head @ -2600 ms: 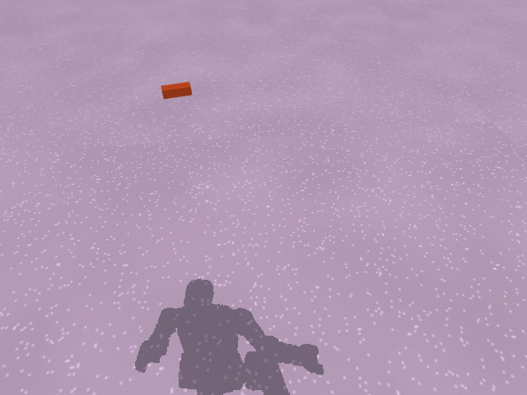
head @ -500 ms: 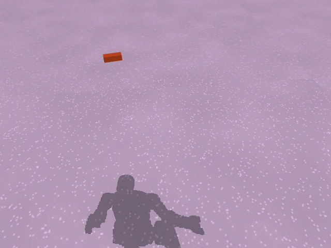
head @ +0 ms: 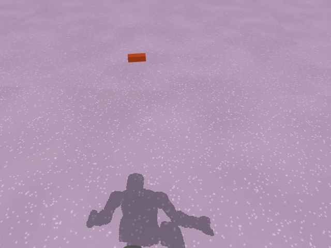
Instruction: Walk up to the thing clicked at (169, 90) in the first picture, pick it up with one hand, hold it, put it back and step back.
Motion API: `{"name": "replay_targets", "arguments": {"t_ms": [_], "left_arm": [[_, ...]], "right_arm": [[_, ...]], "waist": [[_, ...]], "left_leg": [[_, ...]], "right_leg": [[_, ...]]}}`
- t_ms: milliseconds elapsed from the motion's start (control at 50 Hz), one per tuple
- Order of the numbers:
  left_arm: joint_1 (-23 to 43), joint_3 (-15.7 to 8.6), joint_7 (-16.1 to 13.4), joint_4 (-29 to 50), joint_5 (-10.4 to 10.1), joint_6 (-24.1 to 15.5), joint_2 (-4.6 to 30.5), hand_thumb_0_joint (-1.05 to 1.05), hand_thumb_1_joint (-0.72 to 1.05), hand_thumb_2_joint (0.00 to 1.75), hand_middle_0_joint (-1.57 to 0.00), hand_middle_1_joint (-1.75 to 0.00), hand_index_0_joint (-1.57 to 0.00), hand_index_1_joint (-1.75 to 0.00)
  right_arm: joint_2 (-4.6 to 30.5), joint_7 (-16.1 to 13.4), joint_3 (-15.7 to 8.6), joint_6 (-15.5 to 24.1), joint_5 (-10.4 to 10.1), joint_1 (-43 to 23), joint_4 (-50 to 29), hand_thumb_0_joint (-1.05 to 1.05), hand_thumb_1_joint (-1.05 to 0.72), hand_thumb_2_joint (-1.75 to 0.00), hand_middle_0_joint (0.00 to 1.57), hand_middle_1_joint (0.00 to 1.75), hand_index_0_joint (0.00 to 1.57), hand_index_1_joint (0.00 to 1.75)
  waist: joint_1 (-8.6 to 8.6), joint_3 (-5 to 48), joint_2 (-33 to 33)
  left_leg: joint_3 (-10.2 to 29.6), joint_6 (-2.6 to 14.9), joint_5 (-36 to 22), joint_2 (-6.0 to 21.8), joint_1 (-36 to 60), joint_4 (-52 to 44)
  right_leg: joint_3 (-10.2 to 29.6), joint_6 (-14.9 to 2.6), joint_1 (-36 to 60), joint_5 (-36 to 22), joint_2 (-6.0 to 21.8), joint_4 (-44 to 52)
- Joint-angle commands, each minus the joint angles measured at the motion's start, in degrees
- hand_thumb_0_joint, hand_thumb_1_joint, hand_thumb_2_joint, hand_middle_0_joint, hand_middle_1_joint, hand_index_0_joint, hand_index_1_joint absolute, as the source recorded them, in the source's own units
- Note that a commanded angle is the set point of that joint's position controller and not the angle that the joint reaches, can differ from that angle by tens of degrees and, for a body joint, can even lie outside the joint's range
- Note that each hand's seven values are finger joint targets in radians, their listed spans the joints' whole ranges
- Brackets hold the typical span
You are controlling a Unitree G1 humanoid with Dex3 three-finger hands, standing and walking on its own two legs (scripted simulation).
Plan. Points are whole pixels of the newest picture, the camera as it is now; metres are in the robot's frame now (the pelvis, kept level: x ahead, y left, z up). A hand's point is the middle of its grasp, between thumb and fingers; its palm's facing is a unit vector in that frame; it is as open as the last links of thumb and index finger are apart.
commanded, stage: walk up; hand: left
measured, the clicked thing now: (136, 57) +2.12 +0.42 -0.74
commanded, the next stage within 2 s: none
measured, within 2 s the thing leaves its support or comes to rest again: neither
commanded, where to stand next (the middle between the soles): +1.71 +0.13 m, yaw +12 degrees
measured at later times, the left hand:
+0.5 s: hand (61, 183) +0.31 +0.36 -0.13, palm faces +0.02 -0.94 -0.33, open 7.4 cm
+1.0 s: hand (83, 142) +0.49 +0.35 -0.16, palm faces +0.19 -0.92 -0.34, open 7.4 cm
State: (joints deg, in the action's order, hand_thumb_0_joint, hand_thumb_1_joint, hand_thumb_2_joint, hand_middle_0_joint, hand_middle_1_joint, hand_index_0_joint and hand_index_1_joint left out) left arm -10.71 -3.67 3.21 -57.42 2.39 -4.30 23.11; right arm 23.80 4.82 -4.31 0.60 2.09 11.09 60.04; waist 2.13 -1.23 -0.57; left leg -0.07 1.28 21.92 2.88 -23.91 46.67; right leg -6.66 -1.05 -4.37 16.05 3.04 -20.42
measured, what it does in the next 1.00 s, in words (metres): walks ahead: left foot, then right foot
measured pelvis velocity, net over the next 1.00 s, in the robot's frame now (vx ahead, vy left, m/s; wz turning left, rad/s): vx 0.55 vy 0.07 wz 0.20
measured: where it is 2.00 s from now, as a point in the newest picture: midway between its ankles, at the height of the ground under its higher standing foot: (158, 131)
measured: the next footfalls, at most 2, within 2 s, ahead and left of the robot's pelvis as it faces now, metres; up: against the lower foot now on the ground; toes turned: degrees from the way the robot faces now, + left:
left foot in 0.14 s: +0.17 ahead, +0.20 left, +0.00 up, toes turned +10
right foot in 0.60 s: +0.50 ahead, -0.07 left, +0.00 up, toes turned +1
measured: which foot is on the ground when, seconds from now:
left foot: up 0.00-0.12, down 0.14-0.62, up 0.64-1.00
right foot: down 0.00-0.16, up 0.18-0.58, down 0.60-1.00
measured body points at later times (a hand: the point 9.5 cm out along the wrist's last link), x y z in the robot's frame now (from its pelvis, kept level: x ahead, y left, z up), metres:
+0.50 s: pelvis +0.23 +0.07 +0.00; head +0.24 +0.07 +0.44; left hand +0.31 +0.41 -0.11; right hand +0.27 -0.25 -0.12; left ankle +0.13 +0.19 -0.74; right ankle +0.40 -0.07 -0.71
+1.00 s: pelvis +0.55 +0.07 -0.01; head +0.57 +0.09 +0.43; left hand +0.48 +0.40 -0.14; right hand +0.75 -0.22 -0.10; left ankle +0.66 +0.22 -0.73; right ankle +0.46 -0.07 -0.74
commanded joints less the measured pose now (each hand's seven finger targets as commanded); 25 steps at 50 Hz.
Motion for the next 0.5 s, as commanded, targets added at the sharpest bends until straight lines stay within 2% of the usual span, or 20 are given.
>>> {"name": "replay_targets", "arguments": {"t_ms": [0, 40, 60, 80, 100, 120, 140, 160, 180, 200, 220, 240, 260, 300, 340, 400, 460, 480], "left_arm": [[7.4, -4.8, -0.3, 6.8, 0.6, -1.4, 19.7, 0.0, 0.9, 0.9, -0.2, -0.3, -0.2, -0.3], [7.2, -4.6, 0.3, 6.6, 0.2, -1.0, 19.9, 0.0, 0.9, 0.9, -0.2, -0.3, -0.2, -0.3], [8.2, -4.6, 0.6, 6.6, 0.2, -0.7, 19.5, 0.0, 0.9, 0.9, -0.2, -0.3, -0.2, -0.3], [8.5, -4.3, 0.6, 6.5, 0.0, -0.5, 18.6, 0.0, 0.9, 0.9, -0.2, -0.3, -0.2, -0.3], [7.0, -3.6, 0.7, 6.0, 0.1, -0.1, 16.9, 0.0, 0.9, 0.9, -0.2, -0.3, -0.2, -0.3], [4.4, -2.6, 1.1, 6.1, 0.0, 0.3, 14.0, 0.0, 0.9, 0.9, -0.2, -0.3, -0.2, -0.3], [5.0, -1.0, 1.4, 7.7, -0.6, 0.3, 8.8, 0.0, 0.9, 0.9, -0.2, -0.3, -0.2, -0.3], [8.6, -1.2, 0.9, 9.6, -1.3, -0.1, 13.3, 0.0, 0.9, 0.9, -0.2, -0.3, -0.2, -0.3], [11.2, -1.0, 0.7, 9.4, -1.3, -0.4, 16.9, 0.0, 0.9, 0.9, -0.2, -0.3, -0.2, -0.3], [7.2, -1.4, 0.9, 6.7, -2.2, -0.2, 17.0, 0.0, 0.9, 0.9, -0.2, -0.3, -0.2, -0.3], [4.5, -1.7, 1.2, 4.8, -2.7, -0.1, 16.4, 0.0, 0.9, 0.9, -0.2, -0.3, -0.2, -0.3], [2.8, -2.2, 1.5, 4.3, -2.4, 0.0, 16.9, 0.0, 0.9, 0.9, -0.2, -0.3, -0.2, -0.3], [1.8, -2.5, 2.0, 3.8, -2.1, 0.4, 17.1, 0.0, 0.9, 0.9, -0.2, -0.3, -0.2, -0.3], [1.5, -2.6, 2.8, 4.2, -1.8, 1.0, 16.2, 0.0, 0.9, 0.9, -0.2, -0.3, -0.2, -0.3], [4.8, -3.0, 3.3, 5.8, -1.5, 1.0, 15.8, 0.0, 0.9, 0.9, -0.2, -0.3, -0.2, -0.3], [8.9, -3.1, 4.0, 8.0, -1.6, 0.9, 14.8, 0.0, 0.9, 0.9, -0.2, -0.3, -0.2, -0.3], [12.0, -3.0, 4.0, 8.8, -1.7, 0.6, 13.0, 0.0, 0.9, 0.9, -0.2, -0.3, -0.2, -0.3], [12.0, -2.9, 3.9, 8.9, -1.7, 0.4, 12.3, 0.0, 0.9, 0.9, -0.2, -0.3, -0.2, -0.3]], "right_arm": [[12.0, 2.0, -3.7, 2.4, -0.5, -6.2, -8.4, 0.0, -0.9, -0.9, 0.2, 0.3, 0.2, 0.3], [11.2, 2.2, -4.1, 2.2, -0.6, -4.3, -7.8, 0.0, -0.9, -0.9, 0.2, 0.3, 0.2, 0.3], [11.1, 2.1, -4.4, 2.4, -0.7, -0.9, -6.9, 0.0, -0.9, -0.9, 0.2, 0.3, 0.2, 0.3], [11.6, 1.7, -4.7, 2.6, -0.8, 2.9, -5.8, 0.0, -0.9, -0.9, 0.2, 0.3, 0.2, 0.3], [12.9, 1.0, -5.3, 2.8, -0.4, 6.6, -4.6, 0.0, -0.9, -0.9, 0.2, 0.3, 0.2, 0.3], [15.8, 0.0, -6.4, 3.1, -0.1, 13.4, -2.9, 0.0, -0.9, -0.9, 0.2, 0.3, 0.2, 0.3], [22.3, -1.1, -7.6, 3.7, 0.3, 19.6, -3.0, 0.0, -0.9, -0.9, 0.2, 0.3, 0.2, 0.3], [27.3, -0.9, -7.7, 3.9, -2.0, 14.6, -6.2, 0.0, -0.9, -0.9, 0.2, 0.3, 0.2, 0.3], [25.9, -1.3, -7.8, 4.2, -2.8, 9.8, -7.4, 0.0, -0.9, -0.9, 0.2, 0.3, 0.2, 0.3], [22.5, -1.7, -6.5, 4.8, -2.5, 6.1, -8.5, 0.0, -0.9, -0.9, 0.2, 0.3, 0.2, 0.3], [19.8, -2.0, -5.5, 5.2, -2.1, 4.2, -9.2, 0.0, -0.9, -0.9, 0.2, 0.3, 0.2, 0.3], [18.7, -2.1, -4.9, 5.5, -2.5, 4.2, -9.6, 0.0, -0.9, -0.9, 0.2, 0.3, 0.2, 0.3], [17.8, -2.0, -4.3, 5.7, -2.8, 3.1, -9.5, 0.0, -0.9, -0.9, 0.2, 0.3, 0.2, 0.3], [17.1, -1.9, -4.0, 6.1, -2.4, 2.6, -10.5, 0.0, -0.9, -0.9, 0.2, 0.3, 0.2, 0.3], [17.4, -1.9, -4.1, 6.5, -2.2, 4.1, -10.5, 0.0, -0.9, -0.9, 0.2, 0.3, 0.2, 0.3], [17.8, -1.9, -4.3, 7.1, -2.4, 4.3, -10.9, 0.0, -0.9, -0.9, 0.2, 0.3, 0.2, 0.3], [17.2, -2.1, -4.2, 7.1, -2.2, 6.9, -10.4, 0.0, -0.9, -0.9, 0.2, 0.3, 0.2, 0.3], [17.0, -2.3, -4.1, 7.0, -2.0, 7.2, -10.2, 0.0, -0.9, -0.9, 0.2, 0.3, 0.2, 0.3]], "waist": [[-1.35, -1.7, 10.5], [-1.9, -2.6, 8.9], [-3.62, -2.3, 7.8], [-5.37, -1.4, 5.0], [-6.81, 0.2, 0.6], [-9.96, 3.8, -7.3], [-12.36, 3.5, -22.7], [-10.77, 1.9, -16.9], [-8.29, -1.2, -6.0], [-5.35, -1.3, -2.8], [-3.72, -1.3, -4.2], [-2.84, -1.4, -5.5], [-1.92, -2.1, -5.8], [-1.63, -2.7, -6.8], [-2.51, -5.1, -7.1], [-3.12, -6.0, -5.9], [-4.1, -4.6, -4.1], [-3.87, -3.5, -4.3]], "left_leg": [[0.6, -1.07, -2.9, 5.3, -3.2, -6.9], [-4.4, -1.71, -9.1, 2.5, 5.8, -10.2], [-6.7, -1.7, -13.4, 1.4, 12.2, -11.9], [-9.4, -1.52, -13.5, -0.4, 17.2, -12.5], [-10.0, -0.59, -9.5, -2.1, 22.8, -12.7], [-6.3, 2.2, -1.5, -2.8, 33.7, -14.7], [22.4, 7.76, 21.7, 11.4, 37.0, -29.0], [47.9, 15.93, 32.9, 23.0, 28.5, -42.2], [44.8, 16.44, 29.7, 24.2, 23.7, -42.1], [31.7, 13.29, 21.0, 19.2, 23.9, -36.9], [24.7, 11.31, 15.4, 15.4, 20.7, -35.5], [20.3, 10.74, 12.2, 14.6, 16.9, -36.0], [16.8, 10.18, 12.2, 13.9, 12.3, -37.8], [12.7, 10.25, 9.0, 12.7, 12.4, -38.8], [12.4, 11.47, 9.8, 13.3, 12.2, -40.3], [10.5, 11.22, 8.0, 13.5, 14.3, -40.8], [6.8, 9.88, -3.2, 12.2, 17.3, -38.3], [5.6, 9.4, -9.7, 12.0, 18.5, -36.3]], "right_leg": [[9.8, -9.07, -2.2, 20.8, 16.1, 13.6], [3.6, -7.94, -9.4, 19.1, 13.2, 10.4], [1.8, -7.43, -14.3, 21.3, 12.7, 7.9], [-0.7, -6.98, -16.0, 20.0, 10.9, 3.0], [-2.7, -6.79, -18.7, 18.0, 8.9, -5.8], [-4.9, -5.5, -25.3, 10.4, 5.7, -23.9], [-4.7, -2.57, -38.9, 17.1, -1.3, -46.8], [5.1, -2.92, -41.1, 17.0, -1.2, -51.2], [10.4, -2.65, -40.9, 11.6, 3.7, -51.4], [10.5, -2.29, -39.1, 5.9, 5.5, -49.5], [10.7, -1.65, -35.6, 3.0, 6.5, -45.8], [9.9, -1.19, -32.1, 2.4, 7.2, -41.8], [9.1, 0.01, -28.5, 1.1, 7.4, -38.5], [7.5, 1.28, -27.1, -0.6, 6.5, -31.9], [7.2, 1.66, -28.7, -2.6, 6.8, -26.9], [6.6, 0.99, -29.5, -7.4, 6.5, -20.7], [5.1, 0.46, -26.1, -12.1, 5.3, -15.1], [4.0, 0.19, -24.1, -11.7, 4.2, -13.6]]}}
